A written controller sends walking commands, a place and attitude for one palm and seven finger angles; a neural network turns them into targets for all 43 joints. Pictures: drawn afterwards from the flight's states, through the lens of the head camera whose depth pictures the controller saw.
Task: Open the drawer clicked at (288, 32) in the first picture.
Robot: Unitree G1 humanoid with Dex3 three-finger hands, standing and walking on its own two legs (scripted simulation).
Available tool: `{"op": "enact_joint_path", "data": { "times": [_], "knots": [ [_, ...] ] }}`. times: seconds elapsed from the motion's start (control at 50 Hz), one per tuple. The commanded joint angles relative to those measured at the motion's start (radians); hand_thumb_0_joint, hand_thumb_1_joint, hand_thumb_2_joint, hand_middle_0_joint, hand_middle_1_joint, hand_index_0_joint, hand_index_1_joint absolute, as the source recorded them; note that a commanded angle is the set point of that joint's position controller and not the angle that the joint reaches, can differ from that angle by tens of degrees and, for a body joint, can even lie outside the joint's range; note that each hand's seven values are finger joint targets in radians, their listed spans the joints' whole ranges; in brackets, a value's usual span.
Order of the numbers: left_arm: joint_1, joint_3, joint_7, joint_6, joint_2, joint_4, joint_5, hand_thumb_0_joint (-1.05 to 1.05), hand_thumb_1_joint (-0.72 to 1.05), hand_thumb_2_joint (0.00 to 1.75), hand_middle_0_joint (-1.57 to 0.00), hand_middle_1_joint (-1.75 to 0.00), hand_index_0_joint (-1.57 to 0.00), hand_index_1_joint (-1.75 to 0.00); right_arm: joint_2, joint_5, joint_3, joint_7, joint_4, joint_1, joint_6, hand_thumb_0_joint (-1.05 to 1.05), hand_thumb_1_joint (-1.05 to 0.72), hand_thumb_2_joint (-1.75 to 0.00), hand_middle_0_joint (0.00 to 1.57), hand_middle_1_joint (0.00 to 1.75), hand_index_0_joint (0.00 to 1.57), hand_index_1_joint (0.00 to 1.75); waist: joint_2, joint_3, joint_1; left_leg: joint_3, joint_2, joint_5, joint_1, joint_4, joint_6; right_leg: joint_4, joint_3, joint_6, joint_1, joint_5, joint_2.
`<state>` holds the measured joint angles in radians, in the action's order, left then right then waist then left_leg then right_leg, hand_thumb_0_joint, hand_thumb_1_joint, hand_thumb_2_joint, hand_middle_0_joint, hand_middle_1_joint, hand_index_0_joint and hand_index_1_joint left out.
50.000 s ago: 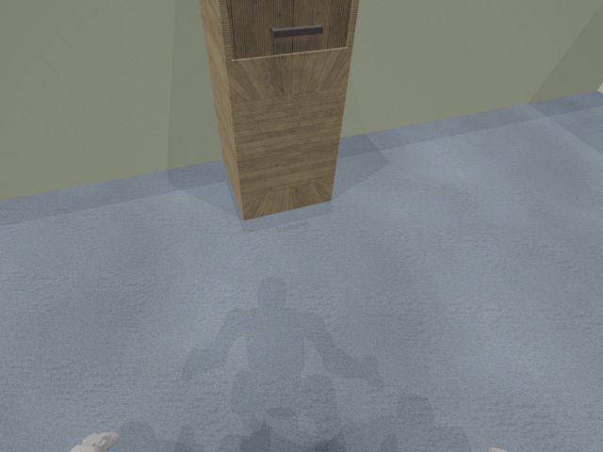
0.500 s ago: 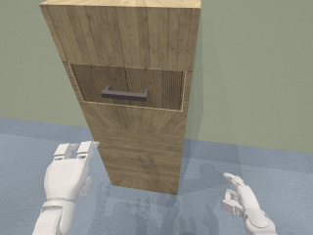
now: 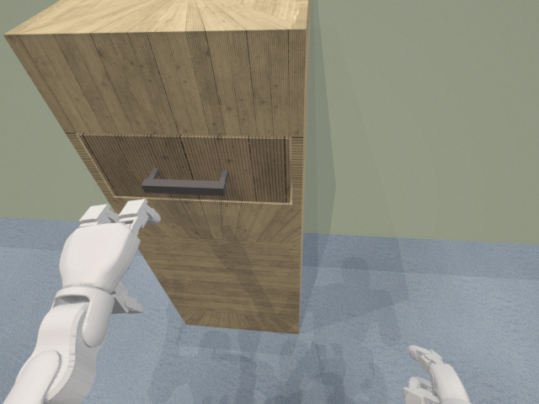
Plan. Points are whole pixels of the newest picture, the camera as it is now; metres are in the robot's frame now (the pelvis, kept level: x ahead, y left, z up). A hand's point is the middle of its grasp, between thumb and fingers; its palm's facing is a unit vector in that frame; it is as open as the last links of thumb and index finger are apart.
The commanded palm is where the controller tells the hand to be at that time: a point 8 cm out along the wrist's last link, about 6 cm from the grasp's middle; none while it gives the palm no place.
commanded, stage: raise the hand with hooked fingers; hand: left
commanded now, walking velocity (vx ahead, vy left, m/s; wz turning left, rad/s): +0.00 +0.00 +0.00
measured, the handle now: (187, 180) +0.48 +0.23 +0.05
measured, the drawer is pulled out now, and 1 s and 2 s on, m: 0.00 0.00 0.00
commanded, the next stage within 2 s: move the hooked fingers above the handle in 0.74 s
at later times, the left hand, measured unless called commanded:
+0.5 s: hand (115, 218) +0.30 +0.24 +0.16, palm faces +0.05 -0.08 -1.00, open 13.9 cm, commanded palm +0.26 +0.25 +0.22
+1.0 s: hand (111, 238) +0.27 +0.24 +0.14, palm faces +0.07 -0.08 -0.99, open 13.9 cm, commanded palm +0.26 +0.25 +0.22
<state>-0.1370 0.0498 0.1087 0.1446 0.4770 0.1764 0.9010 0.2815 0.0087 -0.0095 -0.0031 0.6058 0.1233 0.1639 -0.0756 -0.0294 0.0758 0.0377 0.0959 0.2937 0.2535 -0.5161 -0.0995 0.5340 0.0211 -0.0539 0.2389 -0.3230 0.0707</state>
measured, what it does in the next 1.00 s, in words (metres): stands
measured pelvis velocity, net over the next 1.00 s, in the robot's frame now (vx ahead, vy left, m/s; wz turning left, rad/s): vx -0.03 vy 0.01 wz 0.04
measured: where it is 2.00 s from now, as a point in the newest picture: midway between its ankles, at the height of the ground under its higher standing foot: outside the picture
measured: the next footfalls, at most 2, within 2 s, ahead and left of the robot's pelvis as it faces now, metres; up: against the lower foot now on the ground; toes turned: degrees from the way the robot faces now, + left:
none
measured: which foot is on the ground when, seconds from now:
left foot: down 0.00-1.00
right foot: down 0.00-1.00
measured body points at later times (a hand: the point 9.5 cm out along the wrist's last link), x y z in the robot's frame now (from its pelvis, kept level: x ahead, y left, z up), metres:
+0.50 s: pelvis -0.01 +0.00 +0.01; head -0.01 -0.03 +0.46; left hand +0.29 +0.25 +0.21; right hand +0.20 -0.20 -0.10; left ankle -0.02 +0.05 -0.73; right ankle -0.03 -0.09 -0.73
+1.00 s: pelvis -0.03 +0.01 +0.01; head -0.03 -0.01 +0.45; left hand +0.26 +0.25 +0.20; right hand +0.18 -0.19 -0.10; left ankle -0.02 +0.05 -0.73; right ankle -0.03 -0.09 -0.73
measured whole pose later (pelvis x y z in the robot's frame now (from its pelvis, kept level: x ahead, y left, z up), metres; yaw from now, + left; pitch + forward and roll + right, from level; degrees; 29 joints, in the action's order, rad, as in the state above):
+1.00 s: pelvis -0.03 +0.01 +0.01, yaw +3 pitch -1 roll -1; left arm 0.20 0.10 -0.11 0.06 0.55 0.05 0.85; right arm 0.26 0.04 -0.05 -0.01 0.61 0.11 0.15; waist -0.08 0.01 0.08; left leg 0.00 0.12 0.20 0.22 -0.44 -0.11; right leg 0.46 -0.01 -0.04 0.20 -0.25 0.04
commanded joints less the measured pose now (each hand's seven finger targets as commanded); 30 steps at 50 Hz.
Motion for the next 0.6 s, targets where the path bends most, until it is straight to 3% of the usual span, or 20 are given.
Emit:
{"op": "enact_joint_path", "data": {
  "times": [0.0, 0.04, 0.08, 0.1, 0.18, 0.24, 0.32, 0.4, 0.48, 0.54, 0.58],
  "knots": [
    [0.296, -0.145, -0.016, -0.020, 0.254, 0.257, 0.007, 0.00, -0.48, 0.31, -0.30, -1.18, -0.30, -1.18, 0.069, -0.002, 0.018, 0.009, -0.184, -0.183, -0.042, 0.00, -0.90, -0.90, 0.20, 0.30, 0.20, 0.30, 0.021, -0.266, 0.013, -0.093, -0.057, -0.463, -0.117, 0.047, 0.057, -0.057, 0.095, -0.003, -0.156, 0.448, -0.059],
    [0.338, -0.164, -0.025, -0.036, 0.279, 0.267, -0.001, 0.00, -0.50, 0.30, -0.30, -1.20, -0.30, -1.20, 0.068, -0.001, 0.017, 0.010, -0.175, -0.181, -0.041, 0.00, -0.90, -0.90, 0.20, 0.30, 0.20, 0.30, -0.032, -0.264, 0.012, -0.098, -0.060, -0.526, -0.147, 0.051, 0.064, -0.067, 0.089, -0.004, -0.151, 0.467, -0.056],
    [0.371, -0.190, -0.039, -0.030, 0.303, 0.234, -0.018, 0.00, -0.50, 0.30, -0.30, -1.20, -0.30, -1.20, 0.069, 0.005, 0.014, 0.006, -0.173, -0.185, -0.040, 0.00, -0.90, -0.90, 0.20, 0.30, 0.20, 0.30, -0.034, -0.241, 0.011, -0.095, -0.058, -0.519, -0.148, 0.053, 0.066, -0.083, 0.092, -0.007, -0.151, 0.470, -0.049],
    [0.403, -0.169, -0.047, -0.022, 0.283, 0.197, -0.019, 0.00, -0.50, 0.30, -0.30, -1.20, -0.30, -1.20, 0.065, 0.007, 0.010, 0.005, -0.163, -0.182, -0.036, 0.00, -0.90, -0.90, 0.20, 0.30, 0.20, 0.30, -0.028, -0.227, 0.005, -0.092, -0.060, -0.510, -0.136, 0.062, 0.068, -0.085, 0.077, -0.005, -0.147, 0.455, -0.053],
    [0.502, -0.169, -0.094, 0.030, 0.299, 0.078, -0.033, 0.00, -0.50, 0.30, -0.30, -1.20, -0.30, -1.20, 0.076, 0.024, 0.005, 0.004, -0.159, -0.193, -0.017, 0.00, -0.90, -0.90, 0.20, 0.30, 0.20, 0.30, 0.029, -0.162, -0.007, -0.082, -0.063, -0.437, -0.109, 0.092, 0.071, -0.113, 0.068, -0.005, -0.131, 0.399, -0.047],
    [0.580, -0.136, -0.151, 0.056, 0.299, 0.048, -0.042, 0.00, -0.50, 0.30, -0.30, -1.20, -0.30, -1.20, 0.083, 0.026, 0.001, 0.008, -0.166, -0.197, -0.007, 0.00, -0.90, -0.90, 0.20, 0.30, 0.20, 0.30, 0.078, -0.188, -0.013, -0.076, -0.059, -0.413, -0.102, 0.100, 0.063, -0.116, 0.056, 0.005, -0.160, 0.409, -0.059],
    [0.692, -0.113, -0.219, 0.045, 0.317, 0.077, -0.042, 0.00, -0.50, 0.30, -0.30, -1.20, -0.30, -1.20, 0.083, 0.027, -0.003, 0.011, -0.174, -0.204, -0.005, 0.00, -0.90, -0.90, 0.20, 0.30, 0.20, 0.30, 0.046, -0.252, -0.021, -0.082, -0.060, -0.406, -0.138, 0.099, 0.058, -0.117, 0.046, 0.007, -0.163, 0.380, -0.063],
    [0.565, -0.117, -0.259, 0.002, 0.294, 0.053, -0.056, 0.00, -0.50, 0.30, -0.30, -1.20, -0.30, -1.20, 0.080, 0.026, -0.006, 0.002, -0.182, -0.181, -0.014, 0.00, -0.90, -0.90, 0.20, 0.30, 0.20, 0.30, 0.053, -0.219, -0.006, -0.087, -0.066, -0.401, -0.130, 0.105, 0.058, -0.126, 0.034, 0.004, -0.152, 0.350, -0.062],
    [0.583, -0.223, -0.231, -0.062, 0.385, 0.139, -0.066, 0.00, -0.50, 0.30, -0.30, -1.20, -0.30, -1.20, 0.088, 0.019, -0.002, -0.003, -0.186, -0.177, -0.021, 0.00, -0.90, -0.90, 0.20, 0.30, 0.20, 0.30, 0.054, -0.235, 0.015, -0.097, -0.069, -0.413, -0.121, 0.114, 0.064, -0.121, 0.038, -0.002, -0.164, 0.339, -0.053],
    [0.625, -0.234, -0.185, -0.106, 0.377, 0.156, -0.068, 0.00, -0.50, 0.30, -0.30, -1.20, -0.30, -1.20, 0.081, 0.016, 0.003, -0.004, -0.172, -0.166, -0.033, 0.00, -0.90, -0.90, 0.20, 0.30, 0.20, 0.30, 0.011, -0.235, 0.017, -0.108, -0.071, -0.407, -0.137, 0.119, 0.070, -0.124, 0.030, -0.003, -0.130, 0.297, -0.051],
    [0.646, -0.264, -0.150, -0.119, 0.402, 0.166, -0.076, 0.00, -0.50, 0.30, -0.30, -1.20, -0.30, -1.20, 0.083, 0.018, 0.009, -0.008, -0.168, -0.160, -0.044, 0.00, -0.90, -0.90, 0.20, 0.30, 0.20, 0.30, -0.025, -0.248, 0.021, -0.115, -0.074, -0.415, -0.158, 0.116, 0.081, -0.124, 0.030, -0.009, -0.118, 0.274, -0.045]
  ]
}}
